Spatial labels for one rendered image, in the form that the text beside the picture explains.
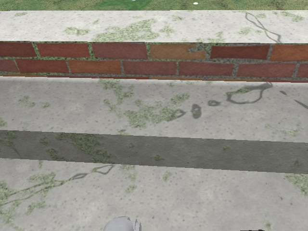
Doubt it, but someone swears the left robot thigh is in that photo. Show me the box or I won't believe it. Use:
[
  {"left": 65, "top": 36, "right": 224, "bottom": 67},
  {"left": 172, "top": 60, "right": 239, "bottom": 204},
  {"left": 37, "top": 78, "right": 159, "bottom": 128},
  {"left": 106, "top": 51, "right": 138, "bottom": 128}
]
[{"left": 103, "top": 217, "right": 141, "bottom": 231}]

